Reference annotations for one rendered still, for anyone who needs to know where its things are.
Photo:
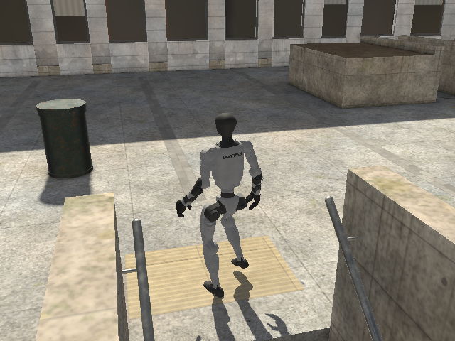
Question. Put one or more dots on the left robot forearm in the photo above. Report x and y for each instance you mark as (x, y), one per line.
(193, 194)

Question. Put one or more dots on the left robot foot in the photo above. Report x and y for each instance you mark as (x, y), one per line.
(218, 291)

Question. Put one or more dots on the right robot thigh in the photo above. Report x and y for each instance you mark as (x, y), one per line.
(226, 219)

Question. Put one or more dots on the robot right hand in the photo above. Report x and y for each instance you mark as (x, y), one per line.
(256, 198)

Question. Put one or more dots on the right robot forearm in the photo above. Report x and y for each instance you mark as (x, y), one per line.
(256, 184)

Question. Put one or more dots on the robot left hand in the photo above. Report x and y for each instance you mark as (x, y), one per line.
(181, 208)

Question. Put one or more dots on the right robot upper arm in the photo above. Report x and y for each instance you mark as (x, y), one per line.
(251, 158)

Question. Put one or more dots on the left robot upper arm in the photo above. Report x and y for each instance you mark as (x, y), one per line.
(206, 156)

